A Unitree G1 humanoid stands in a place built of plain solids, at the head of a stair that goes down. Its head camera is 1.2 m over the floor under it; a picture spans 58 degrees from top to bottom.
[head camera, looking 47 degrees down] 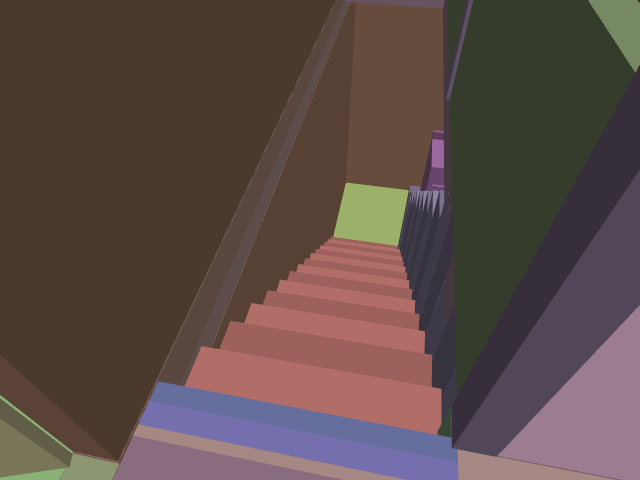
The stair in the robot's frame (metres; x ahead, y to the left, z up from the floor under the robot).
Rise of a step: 0.19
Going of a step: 0.23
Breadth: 0.85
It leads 11 degrees to the right of straight ahead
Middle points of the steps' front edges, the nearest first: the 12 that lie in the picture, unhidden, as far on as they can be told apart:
0.48 0.05 0.00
0.70 0.01 -0.19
0.93 -0.03 -0.39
1.16 -0.08 -0.58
1.38 -0.12 -0.78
1.61 -0.16 -0.97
1.83 -0.21 -1.17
2.06 -0.25 -1.36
2.29 -0.29 -1.56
2.51 -0.34 -1.75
2.74 -0.38 -1.94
2.96 -0.42 -2.14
